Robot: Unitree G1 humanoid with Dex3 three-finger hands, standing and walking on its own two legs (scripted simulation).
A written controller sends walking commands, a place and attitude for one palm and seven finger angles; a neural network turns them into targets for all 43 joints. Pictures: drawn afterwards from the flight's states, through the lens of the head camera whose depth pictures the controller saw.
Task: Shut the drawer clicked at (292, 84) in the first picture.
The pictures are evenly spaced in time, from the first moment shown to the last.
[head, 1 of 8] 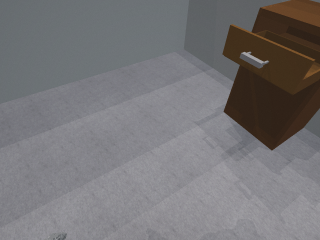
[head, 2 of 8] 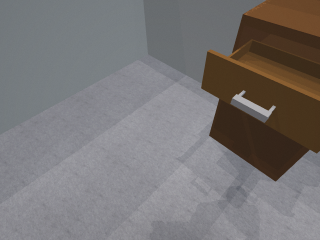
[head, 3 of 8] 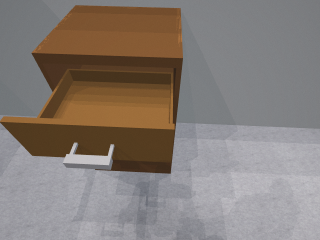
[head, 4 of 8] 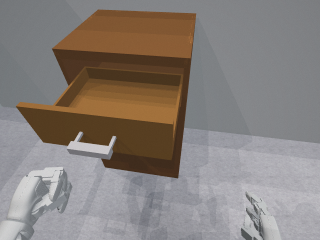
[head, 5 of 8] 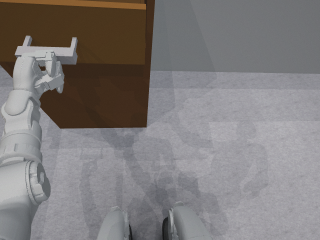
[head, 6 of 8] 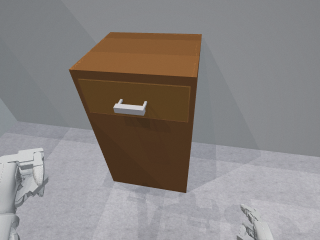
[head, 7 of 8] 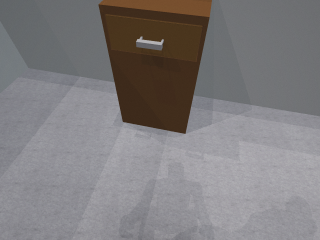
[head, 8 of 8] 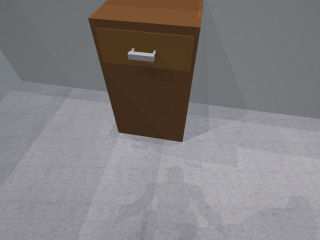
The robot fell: no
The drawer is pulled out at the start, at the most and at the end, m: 0.27 0.27 0.00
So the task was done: yes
